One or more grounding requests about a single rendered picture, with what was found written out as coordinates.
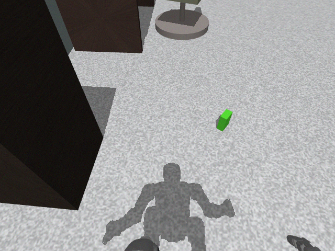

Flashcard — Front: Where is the right robot hand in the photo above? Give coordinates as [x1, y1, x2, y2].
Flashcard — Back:
[286, 235, 321, 251]

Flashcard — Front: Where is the office chair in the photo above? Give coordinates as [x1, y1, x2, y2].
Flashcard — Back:
[155, 0, 209, 40]

